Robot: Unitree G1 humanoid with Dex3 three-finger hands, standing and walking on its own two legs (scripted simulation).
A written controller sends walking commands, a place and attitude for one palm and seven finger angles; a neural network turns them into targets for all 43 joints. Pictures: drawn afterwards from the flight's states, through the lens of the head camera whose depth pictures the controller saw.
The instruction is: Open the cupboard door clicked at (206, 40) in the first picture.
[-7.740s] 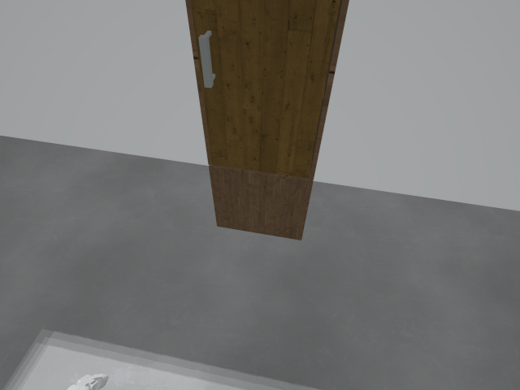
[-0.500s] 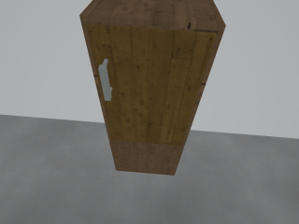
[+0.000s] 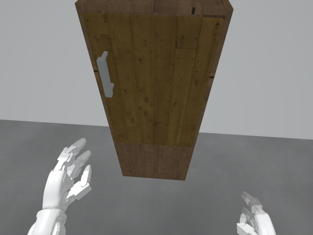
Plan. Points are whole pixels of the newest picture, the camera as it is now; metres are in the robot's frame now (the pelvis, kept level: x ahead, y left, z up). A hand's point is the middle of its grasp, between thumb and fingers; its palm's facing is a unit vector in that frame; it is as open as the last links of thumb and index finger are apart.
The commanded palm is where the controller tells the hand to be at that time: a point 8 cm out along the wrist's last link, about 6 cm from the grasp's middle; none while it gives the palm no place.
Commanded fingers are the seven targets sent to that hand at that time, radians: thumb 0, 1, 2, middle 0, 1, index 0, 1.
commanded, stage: raise the hand with hooked fingers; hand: left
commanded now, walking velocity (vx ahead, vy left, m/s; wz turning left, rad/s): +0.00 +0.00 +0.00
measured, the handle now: (107, 74) +0.56 +0.17 +0.12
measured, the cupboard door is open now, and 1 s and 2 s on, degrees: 0 0 0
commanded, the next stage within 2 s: move the hooked fingers beside the handle in 1.80 s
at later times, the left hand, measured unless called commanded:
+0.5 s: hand (73, 185) +0.24 +0.21 +0.03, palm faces -0.11 -0.99 -0.03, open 10.8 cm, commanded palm +0.20 +0.27 +0.05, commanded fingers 0.00 -0.06 0.49 -0.27 -0.92 -0.27 -0.92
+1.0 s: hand (38, 156) +0.27 +0.27 +0.11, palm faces +0.00 -1.00 -0.07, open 13.6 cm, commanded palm +0.24 +0.32 +0.11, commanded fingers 0.00 -0.50 0.30 -0.30 -1.20 -0.30 -1.20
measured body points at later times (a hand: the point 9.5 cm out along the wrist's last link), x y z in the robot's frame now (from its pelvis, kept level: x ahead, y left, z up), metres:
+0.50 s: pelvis +0.01 -0.01 -0.02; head +0.06 -0.02 +0.43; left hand +0.24 +0.26 +0.04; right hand +0.17 -0.24 -0.11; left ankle +0.05 +0.11 -0.71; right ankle +0.00 -0.12 -0.71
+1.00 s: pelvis +0.01 +0.01 +0.00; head +0.02 +0.02 +0.45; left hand +0.26 +0.32 +0.11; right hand +0.20 -0.22 -0.05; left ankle +0.05 +0.11 -0.71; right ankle +0.00 -0.12 -0.71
